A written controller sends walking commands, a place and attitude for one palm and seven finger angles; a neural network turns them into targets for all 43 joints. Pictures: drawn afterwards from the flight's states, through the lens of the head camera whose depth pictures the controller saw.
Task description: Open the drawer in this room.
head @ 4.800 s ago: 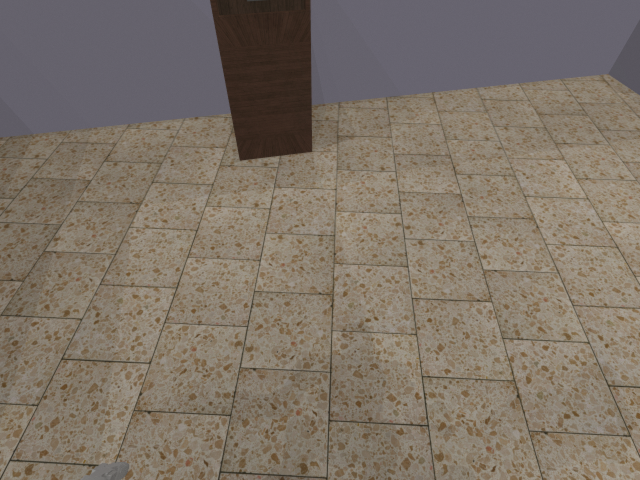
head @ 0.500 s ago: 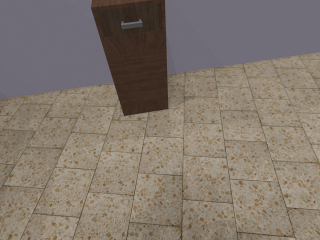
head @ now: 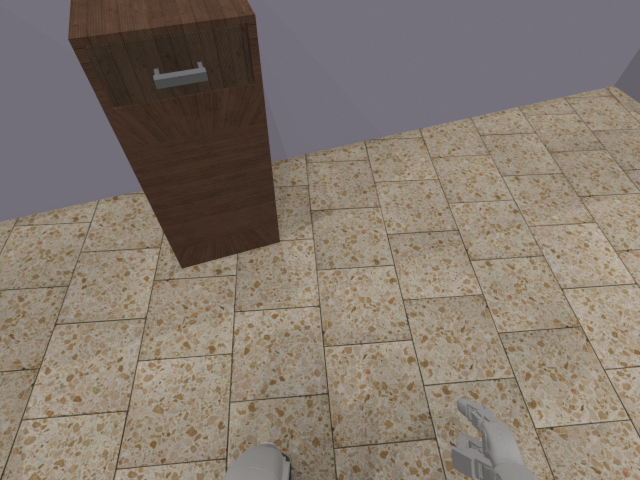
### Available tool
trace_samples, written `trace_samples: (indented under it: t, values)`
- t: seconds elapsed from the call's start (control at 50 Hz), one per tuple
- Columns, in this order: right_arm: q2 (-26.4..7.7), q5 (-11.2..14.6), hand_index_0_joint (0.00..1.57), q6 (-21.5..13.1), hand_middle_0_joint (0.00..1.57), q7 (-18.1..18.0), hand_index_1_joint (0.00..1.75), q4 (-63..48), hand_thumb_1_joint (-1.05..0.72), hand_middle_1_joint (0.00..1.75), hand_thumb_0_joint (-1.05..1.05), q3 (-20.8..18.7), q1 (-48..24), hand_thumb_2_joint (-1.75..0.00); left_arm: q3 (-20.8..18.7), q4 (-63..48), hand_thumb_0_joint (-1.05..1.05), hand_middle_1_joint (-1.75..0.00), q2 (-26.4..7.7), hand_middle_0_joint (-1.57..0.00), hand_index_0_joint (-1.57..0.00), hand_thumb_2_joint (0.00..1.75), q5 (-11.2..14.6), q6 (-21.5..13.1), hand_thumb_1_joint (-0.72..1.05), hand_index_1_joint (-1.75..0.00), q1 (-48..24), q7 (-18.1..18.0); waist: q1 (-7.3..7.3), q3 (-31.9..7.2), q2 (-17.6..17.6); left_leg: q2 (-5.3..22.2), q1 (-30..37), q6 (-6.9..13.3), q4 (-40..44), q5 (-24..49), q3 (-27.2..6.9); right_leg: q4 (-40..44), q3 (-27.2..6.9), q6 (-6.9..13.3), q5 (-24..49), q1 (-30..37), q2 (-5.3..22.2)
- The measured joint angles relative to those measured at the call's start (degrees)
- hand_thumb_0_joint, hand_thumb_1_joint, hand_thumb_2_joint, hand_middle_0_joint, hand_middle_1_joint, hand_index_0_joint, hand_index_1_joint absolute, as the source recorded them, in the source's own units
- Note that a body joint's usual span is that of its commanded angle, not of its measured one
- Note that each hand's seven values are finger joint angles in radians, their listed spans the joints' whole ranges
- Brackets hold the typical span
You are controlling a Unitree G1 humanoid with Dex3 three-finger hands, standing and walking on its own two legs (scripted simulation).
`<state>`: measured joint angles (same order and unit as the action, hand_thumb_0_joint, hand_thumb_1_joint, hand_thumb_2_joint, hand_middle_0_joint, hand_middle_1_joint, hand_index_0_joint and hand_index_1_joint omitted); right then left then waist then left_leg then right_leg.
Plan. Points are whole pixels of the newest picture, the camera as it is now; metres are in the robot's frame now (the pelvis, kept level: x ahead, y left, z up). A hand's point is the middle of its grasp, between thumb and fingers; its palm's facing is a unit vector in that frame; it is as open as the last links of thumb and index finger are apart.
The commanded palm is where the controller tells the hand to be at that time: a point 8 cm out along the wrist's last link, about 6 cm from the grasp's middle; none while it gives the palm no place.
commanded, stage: walk to a spot facing it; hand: left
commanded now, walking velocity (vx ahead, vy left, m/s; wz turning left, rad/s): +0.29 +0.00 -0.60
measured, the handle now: (180, 73) +0.86 +0.46 -0.01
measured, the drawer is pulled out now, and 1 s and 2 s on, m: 0.00 0.00 0.00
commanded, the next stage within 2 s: turn to face it in 1.52 s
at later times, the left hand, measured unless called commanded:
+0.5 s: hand (279, 318) +0.37 +0.13 -0.15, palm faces -0.41 -0.88 -0.24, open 7.4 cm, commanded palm none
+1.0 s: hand (265, 320) +0.37 +0.16 -0.18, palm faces -0.50 -0.84 -0.20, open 7.4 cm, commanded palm none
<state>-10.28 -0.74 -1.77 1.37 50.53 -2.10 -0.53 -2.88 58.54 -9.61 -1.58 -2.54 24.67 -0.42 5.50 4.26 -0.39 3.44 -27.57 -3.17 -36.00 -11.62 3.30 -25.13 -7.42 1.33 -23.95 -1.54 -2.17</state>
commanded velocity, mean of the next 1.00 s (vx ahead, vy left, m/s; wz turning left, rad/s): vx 0.05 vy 0.00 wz -0.60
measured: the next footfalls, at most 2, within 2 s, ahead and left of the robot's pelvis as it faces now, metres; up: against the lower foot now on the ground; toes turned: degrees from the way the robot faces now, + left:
left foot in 0.02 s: +0.15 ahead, +0.13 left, +0.00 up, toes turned +3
right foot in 0.52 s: +0.20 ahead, -0.13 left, +0.00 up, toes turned -28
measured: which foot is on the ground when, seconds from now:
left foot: up 0.00-0.00, down 0.02-0.52, up 0.54-0.94, down 0.96-1.00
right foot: down 0.00-0.02, up 0.04-0.50, down 0.52-0.96, up 0.98-1.00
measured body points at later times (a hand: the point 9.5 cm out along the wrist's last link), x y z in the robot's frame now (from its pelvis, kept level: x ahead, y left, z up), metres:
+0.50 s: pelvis +0.14 +0.01 +0.00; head +0.19 -0.02 +0.44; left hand +0.39 +0.18 -0.13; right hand -0.01 -0.20 -0.15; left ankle +0.11 +0.13 -0.73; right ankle +0.16 -0.11 -0.72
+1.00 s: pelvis +0.22 +0.02 +0.00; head +0.26 +0.02 +0.45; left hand +0.40 +0.20 -0.16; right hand +0.20 -0.27 -0.11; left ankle +0.29 +0.10 -0.73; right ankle +0.16 -0.10 -0.72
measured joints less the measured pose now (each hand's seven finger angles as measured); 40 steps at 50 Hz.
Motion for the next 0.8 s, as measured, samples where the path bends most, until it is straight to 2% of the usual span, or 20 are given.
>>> trace_samples:
  t: [0.02,0.04,0.06,0.1,0.14,0.18,0.26,0.34,0.44,0.48,0.52,0.54,0.56,0.58,0.62,0.66,0.72,0.8]
  values:
    - [0.05,-0.13,0.2,-0.76,0.2,-0.19,0.3,-0.44,-0.91,0.29,0.01,0.46,0.42,-0.9,-0.27,0.12,0.01,-0.3,-0.2,-0.21,-0.21,0.9,0.24,0.23,0.9,-0.3,0.6,0.08,-0.14,-0.25,0.25,0.01,2.92,1.01,3.69,1.95,0.3,-4.46,-0.57,-0.14,-2.05,-1.26,-0.51]
    - [0.37,-0.42,0.2,-1.6,0.2,-0.51,0.3,-0.63,-0.91,0.29,0.01,0.61,0.69,-0.9,-0.67,0.54,0.01,-0.3,-0.7,-0.21,-0.21,0.9,0.58,0.7,0.9,-0.3,0.09,0.29,-0.6,0.14,-0.14,0.07,3.06,2.6,2.35,2.91,1.05,-12.95,0.07,-0.11,-4.11,-4.22,-0.49]
    - [0.71,-0.52,0.2,-2.02,0.2,-0.68,0.3,-0.76,-0.91,0.29,0.01,0.9,1.23,-0.9,-1.05,0.91,0.01,-0.3,-1.39,-0.21,-0.21,0.9,0.71,1.24,0.9,-0.3,-0.96,0.46,-0.82,0.82,-0.79,0.26,3.23,3.66,-0.09,1.16,2.13,-22.81,0.97,0.06,-5.62,-7.81,-0.31]
    - [1.18,-0.55,0.2,-2.26,0.2,-0.88,0.3,-0.4,-0.91,0.29,0.01,1.33,3.44,-0.9,-1.76,1.05,0.01,-0.3,-2.78,-0.21,-0.21,0.9,0.48,2.15,0.9,-0.3,-3.29,0.75,-1.34,1.32,-1.55,0.9,5.29,4.54,-1.12,-2.4,4.12,-38.8,3.76,0.07,-4.44,-15.06,0.42]
    - [1.39,-0.55,0.2,-2.23,0.2,-1.3,0.3,0.8,-0.91,0.29,0.01,1.24,6.44,-0.9,-2.39,0.13,0.01,-0.3,-4.05,-0.2,-0.2,0.9,0.03,2.76,0.9,-0.3,-5.92,1.4,-2.14,1.37,-1.73,1.29,8.28,4.38,1.47,-2.99,5.54,-46.3,7.04,-0.29,-0.25,-21.01,2.2]
    - [1.35,-0.48,0.2,-2.14,0.2,-1.8,0.3,2.68,-0.91,0.29,0.01,1.05,9.57,-0.9,-2.87,-1.61,0.01,-0.3,-5.04,-0.2,-0.2,0.9,-0.22,3.2,0.91,-0.3,-8.46,1.78,-2.67,1.19,-1.77,1.5,11.14,4.49,4.83,-2.53,7.07,-48.12,9.0,-1.08,3.38,-25.86,3.93]
    - [-0.15,-0.16,0.2,-1.78,0.2,-2.72,0.3,5.87,-0.92,0.29,0.0,0.08,15.19,-0.9,-3.36,-4.66,0.01,-0.3,-6.0,-0.2,-0.2,0.9,-0.33,4.03,0.91,-0.3,-12.97,1.99,-4.36,0.62,-1.37,1.79,15.35,4.75,9.6,-2.46,10.06,-45.35,10.43,-2.72,7.79,-32.21,6.22]
    - [-1.69,-0.21,0.2,-1.05,0.2,-2.7,0.3,8.05,-0.92,0.29,0.01,-0.3,19.37,-0.9,-3.07,-6.11,0.01,-0.3,-6.02,-0.2,-0.2,0.9,-0.36,5.05,0.91,-0.3,-17.28,2.19,-6.29,0.78,-0.8,2.41,18.3,4.27,11.02,-4.01,12.86,-37.3,11.35,-3.66,10.25,-33.42,7.32]
    - [-2.47,-0.56,0.2,-0.02,0.2,-2.29,0.3,9.0,-0.91,0.29,0.01,-0.66,22.32,-0.9,-1.9,-6.83,0.01,-0.3,-4.98,-0.2,-0.2,0.9,-0.27,5.64,0.91,-0.3,-21.8,2.4,-9.01,1.63,0.07,4.03,20.32,2.68,8.46,-7.99,16.21,-23.51,13.17,-3.2,8.55,-28.88,6.75]
    - [-2.53,-0.59,0.2,0.42,0.2,-2.08,0.3,9.02,-0.91,0.29,0.01,-0.85,23.04,-0.9,-1.31,-7.34,0.01,-0.3,-4.31,-0.2,-0.2,0.9,-0.19,5.39,0.91,-0.3,-23.02,2.43,-9.81,1.88,0.64,5.12,20.67,1.65,6.05,-10.28,17.51,-18.39,13.89,-2.38,7.46,-25.8,5.78]
    - [-2.39,-0.3,0.2,0.92,0.2,-1.71,0.3,8.68,-0.91,0.29,0.01,-0.95,24.18,-0.9,-0.48,-8.18,0.01,-0.3,-3.94,-0.2,-0.2,0.9,-0.2,4.23,0.91,-0.3,-23.52,2.47,-10.27,1.66,1.13,7.01,19.38,0.37,-0.04,-13.35,18.01,-10.95,14.77,-0.92,11.07,-20.92,4.65]
    - [-2.37,-0.05,0.2,1.48,0.2,-1.51,0.3,8.49,-0.91,0.29,0.01,-0.88,24.04,-0.9,-0.23,-8.51,0.01,-0.3,-3.68,-0.2,-0.2,0.9,-0.17,3.24,0.91,-0.3,-23.82,2.23,-10.13,1.84,1.53,8.0,16.76,-0.37,-6.97,-15.35,16.26,-11.04,14.67,0.43,10.37,-20.8,3.93]
    - [-2.42,0.15,0.2,2.2,0.2,-1.59,0.3,8.31,-0.91,0.29,0.01,-0.77,23.1,-0.9,0.08,-8.75,0.01,-0.3,-3.29,-0.2,-0.2,0.9,0.23,2.48,0.91,-0.3,-24.09,1.87,-10.21,2.49,2.04,7.88,13.4,-1.03,-14.99,-18.34,12.56,-12.7,14.44,1.38,8.85,-21.25,3.31]
    - [-2.37,0.31,0.2,2.86,0.2,-1.82,0.3,8.07,-0.91,0.29,0.01,-0.64,21.88,-0.9,0.39,-8.99,0.0,-0.3,-2.96,-0.2,-0.2,0.9,0.59,2.11,0.91,-0.3,-24.04,1.54,-10.24,3.03,2.21,6.97,10.22,-1.49,-22.15,-20.25,8.92,-13.54,14.02,1.96,7.7,-21.17,2.88]
    - [-2.12,0.39,0.2,3.67,0.2,-2.08,0.3,7.23,-0.91,0.29,0.01,-0.46,19.15,-0.9,0.79,-9.13,0.0,-0.3,-2.35,-0.2,-0.2,0.9,1.02,2.34,0.91,-0.3,-23.19,0.87,-9.88,3.43,2.16,5.54,5.4,-2.12,-30.75,-19.37,4.19,-12.48,12.77,2.29,7.36,-19.82,1.99]
    - [-1.91,0.17,0.2,4.05,0.2,-2.12,0.3,5.84,-0.91,0.29,0.01,-0.36,16.34,-0.9,1.01,-8.68,0.0,-0.3,-1.79,-0.2,-0.2,0.9,1.04,3.03,0.9,-0.3,-21.93,0.4,-9.57,2.99,2.24,5.31,1.99,-2.73,-32.05,-16.33,1.77,-9.93,11.54,1.9,8.62,-18.37,1.15]
    - [-1.63,-0.14,0.2,3.99,0.2,-2.04,0.3,3.41,-0.91,0.29,0.01,-0.27,12.4,-0.9,1.09,-7.64,0.0,-0.3,-1.23,-0.21,-0.21,0.9,0.77,3.55,0.9,-0.3,-20.0,0.34,-8.88,1.99,2.14,5.07,-1.26,-3.32,-29.01,-12.95,-0.24,-7.1,9.61,2.01,10.07,-17.22,0.35]
    - [-1.63,-0.34,0.2,3.6,0.2,-1.66,0.3,1.14,-0.91,0.29,0.01,-0.34,8.45,-0.9,0.75,-6.77,0.01,-0.3,-0.95,-0.21,-0.21,0.9,0.46,3.73,0.9,-0.3,-17.08,0.75,-6.97,0.69,1.78,4.09,-2.02,-3.43,-23.4,-10.72,-1.48,-5.33,6.89,1.42,10.89,-16.58,-0.46]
